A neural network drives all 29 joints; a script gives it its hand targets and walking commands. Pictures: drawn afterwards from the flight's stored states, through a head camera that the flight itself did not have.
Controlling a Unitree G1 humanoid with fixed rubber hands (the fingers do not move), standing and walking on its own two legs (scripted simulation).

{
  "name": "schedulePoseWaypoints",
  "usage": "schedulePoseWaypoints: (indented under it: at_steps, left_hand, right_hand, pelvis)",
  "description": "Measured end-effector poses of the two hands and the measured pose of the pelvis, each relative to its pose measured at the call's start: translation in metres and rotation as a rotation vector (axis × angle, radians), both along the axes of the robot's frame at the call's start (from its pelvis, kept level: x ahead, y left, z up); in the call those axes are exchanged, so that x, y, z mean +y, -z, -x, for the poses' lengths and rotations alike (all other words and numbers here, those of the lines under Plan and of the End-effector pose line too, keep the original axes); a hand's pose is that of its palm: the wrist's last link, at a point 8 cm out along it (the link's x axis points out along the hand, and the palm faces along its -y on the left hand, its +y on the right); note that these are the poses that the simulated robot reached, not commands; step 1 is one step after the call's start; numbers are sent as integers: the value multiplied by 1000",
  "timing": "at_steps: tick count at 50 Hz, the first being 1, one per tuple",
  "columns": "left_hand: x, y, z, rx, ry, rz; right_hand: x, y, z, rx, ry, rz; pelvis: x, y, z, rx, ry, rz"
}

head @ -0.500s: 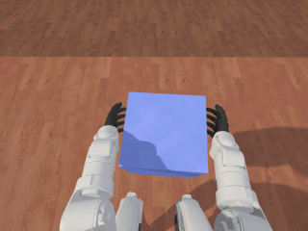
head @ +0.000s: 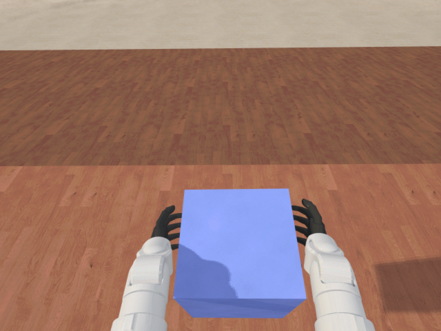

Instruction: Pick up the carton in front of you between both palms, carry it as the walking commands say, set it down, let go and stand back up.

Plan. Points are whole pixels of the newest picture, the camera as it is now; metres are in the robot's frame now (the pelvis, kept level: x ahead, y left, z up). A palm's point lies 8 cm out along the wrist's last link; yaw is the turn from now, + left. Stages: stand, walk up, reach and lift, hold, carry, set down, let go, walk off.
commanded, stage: reach and lift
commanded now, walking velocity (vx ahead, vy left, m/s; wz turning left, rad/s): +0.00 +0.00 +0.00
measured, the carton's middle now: (236, 258) +0.31 +0.00 -0.08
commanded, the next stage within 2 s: hold in 1.08 s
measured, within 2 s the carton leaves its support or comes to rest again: neither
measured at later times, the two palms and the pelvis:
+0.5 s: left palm (156, 240) +0.29 +0.15 +0.04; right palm (319, 234) +0.30 -0.15 +0.05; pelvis -0.01 +0.00 +0.01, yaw +0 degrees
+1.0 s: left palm (155, 235) +0.29 +0.15 +0.05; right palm (321, 229) +0.30 -0.15 +0.06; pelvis +0.01 +0.00 +0.02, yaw +0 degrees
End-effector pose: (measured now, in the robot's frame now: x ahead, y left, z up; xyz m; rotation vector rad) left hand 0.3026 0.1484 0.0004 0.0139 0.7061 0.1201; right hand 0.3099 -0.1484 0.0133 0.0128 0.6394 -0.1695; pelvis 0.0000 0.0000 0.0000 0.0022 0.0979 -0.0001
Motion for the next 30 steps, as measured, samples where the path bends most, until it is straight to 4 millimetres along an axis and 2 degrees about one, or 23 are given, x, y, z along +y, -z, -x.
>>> schedulePoseWaypoints:
  at_steps: [4,8,19,30]
  left_hand:
    - [-1,-20,8,-10,-10,-5]
    - [-3,-31,13,0,-6,-20]
    - [0,-31,15,21,-5,-21]
    - [1,-38,9,10,4,-24]
  right_hand:
    - [-1,-19,4,-9,-15,3]
    - [-2,-29,8,1,-25,12]
    - [1,-29,12,22,-26,23]
    - [1,-37,7,11,-22,29]
  pelvis:
    - [-1,-8,-2,-68,0,-1]
    - [-2,-12,0,-120,0,-2]
    - [-1,-12,11,-156,-2,0]
    - [4,-16,4,-159,4,0]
